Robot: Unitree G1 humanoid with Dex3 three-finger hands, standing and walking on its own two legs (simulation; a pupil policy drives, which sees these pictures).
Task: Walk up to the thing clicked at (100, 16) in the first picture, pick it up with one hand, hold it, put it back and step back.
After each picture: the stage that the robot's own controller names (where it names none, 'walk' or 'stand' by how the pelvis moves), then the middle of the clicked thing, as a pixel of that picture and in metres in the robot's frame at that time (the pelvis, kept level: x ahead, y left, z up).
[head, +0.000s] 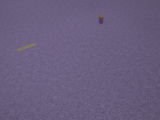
stand; (101, 19) +2.03 -0.24 -0.72
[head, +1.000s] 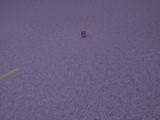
walk; (83, 33) +1.91 +0.16 -0.69
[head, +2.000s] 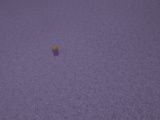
walk; (55, 50) +1.28 +0.43 -0.71
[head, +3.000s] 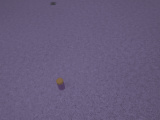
walk; (60, 84) +0.87 +0.31 -0.72
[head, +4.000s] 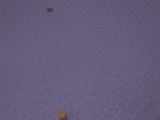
walk; (62, 116) +0.54 +0.24 -0.72
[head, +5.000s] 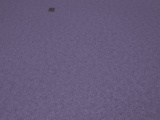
stand; out of the picture +0.41 +0.20 -0.70
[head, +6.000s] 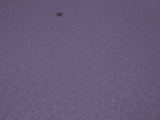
stand; out of the picture +0.37 +0.16 -0.71
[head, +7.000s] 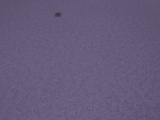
stand; out of the picture +0.32 +0.17 -0.72
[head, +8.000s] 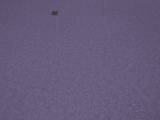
stand; out of the picture +0.33 +0.17 -0.72
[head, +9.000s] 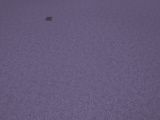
stand; out of the picture +0.34 +0.18 -0.72
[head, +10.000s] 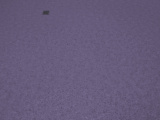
stand; out of the picture +0.35 +0.20 -0.72
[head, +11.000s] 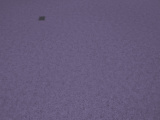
stand; out of the picture +0.34 +0.21 -0.72
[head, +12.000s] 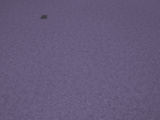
stand; out of the picture +0.33 +0.20 -0.72
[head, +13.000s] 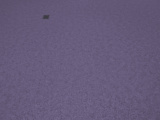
stand; out of the picture +0.34 +0.20 -0.72
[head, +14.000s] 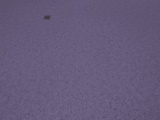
stand; out of the picture +0.34 +0.20 -0.72
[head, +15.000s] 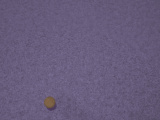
go down; (50, 103) +0.40 +0.18 -0.56
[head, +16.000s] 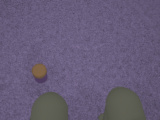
go down; (40, 73) +0.45 +0.18 -0.33
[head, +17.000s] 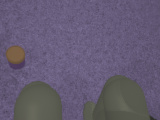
close in; (16, 58) +0.45 +0.20 -0.27
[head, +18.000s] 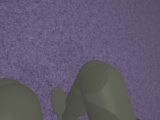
close; out of the picture +0.45 +0.23 -0.23
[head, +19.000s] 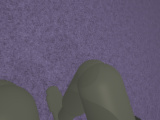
close; out of the picture +0.44 +0.24 -0.23
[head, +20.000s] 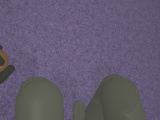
lift; out of the picture +0.37 +0.25 -0.17
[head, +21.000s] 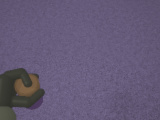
lift; (30, 92) +0.33 +0.18 +0.00
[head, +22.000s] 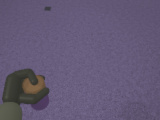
hold; (37, 93) +0.34 +0.17 +0.01
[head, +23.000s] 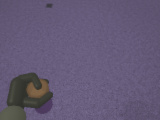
hold; (40, 97) +0.33 +0.16 -0.01
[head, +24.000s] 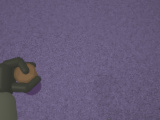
crouch; (29, 80) +0.38 +0.18 -0.07
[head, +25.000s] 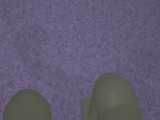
lower; out of the picture +0.51 +0.24 -0.11
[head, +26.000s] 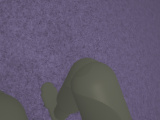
lower; out of the picture +0.47 +0.26 -0.24
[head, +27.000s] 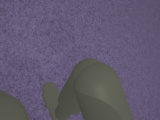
lower; out of the picture +0.47 +0.26 -0.25
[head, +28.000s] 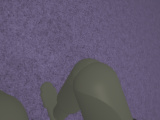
lower; out of the picture +0.47 +0.26 -0.25
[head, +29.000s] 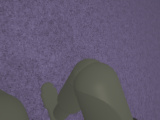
lower; out of the picture +0.47 +0.26 -0.25
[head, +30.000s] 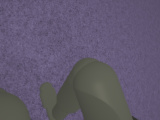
open; out of the picture +0.47 +0.24 -0.26
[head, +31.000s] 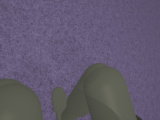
stand; out of the picture +0.47 +0.23 -0.26
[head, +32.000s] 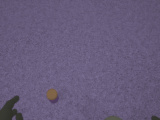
stand; (52, 96) +0.44 +0.17 -0.54
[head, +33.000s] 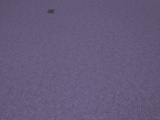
stand; out of the picture +0.40 +0.17 -0.67
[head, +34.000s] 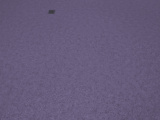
stand; out of the picture +0.41 +0.17 -0.67
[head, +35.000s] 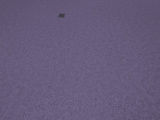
stand; out of the picture +0.41 +0.16 -0.72
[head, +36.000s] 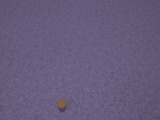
walk; (61, 105) +0.47 +0.11 -0.70
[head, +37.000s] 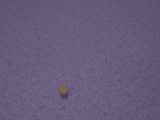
walk; (63, 92) +0.61 +0.17 -0.69
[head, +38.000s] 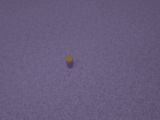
walk; (69, 62) +0.93 +0.19 -0.69
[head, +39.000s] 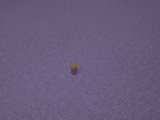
stand; (74, 68) +1.03 +0.13 -0.70
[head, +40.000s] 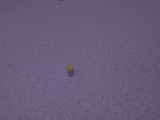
stand; (70, 70) +1.05 +0.16 -0.72
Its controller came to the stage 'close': yes
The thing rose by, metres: 0.72
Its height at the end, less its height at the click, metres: +0.00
